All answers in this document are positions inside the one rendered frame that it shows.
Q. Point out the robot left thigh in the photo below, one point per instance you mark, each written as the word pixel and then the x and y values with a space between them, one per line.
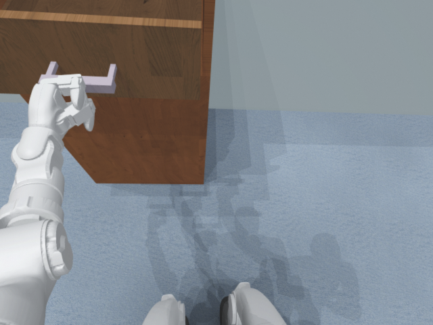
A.
pixel 167 312

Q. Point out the robot left hand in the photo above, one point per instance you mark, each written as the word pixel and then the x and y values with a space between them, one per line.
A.
pixel 47 107

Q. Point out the handle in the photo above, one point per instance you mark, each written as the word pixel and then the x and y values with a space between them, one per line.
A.
pixel 93 84

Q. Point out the cabinet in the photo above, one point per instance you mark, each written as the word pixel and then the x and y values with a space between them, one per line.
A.
pixel 147 140

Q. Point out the robot left upper arm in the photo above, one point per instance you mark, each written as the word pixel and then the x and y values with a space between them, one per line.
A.
pixel 33 256

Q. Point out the robot thigh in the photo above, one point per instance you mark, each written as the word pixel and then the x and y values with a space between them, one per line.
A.
pixel 167 312
pixel 248 306

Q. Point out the drawer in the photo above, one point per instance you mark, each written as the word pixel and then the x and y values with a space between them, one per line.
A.
pixel 155 44

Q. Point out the left robot forearm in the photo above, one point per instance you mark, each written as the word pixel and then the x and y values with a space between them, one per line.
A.
pixel 38 189

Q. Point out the robot right thigh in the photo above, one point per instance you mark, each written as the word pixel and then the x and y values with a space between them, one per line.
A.
pixel 248 306

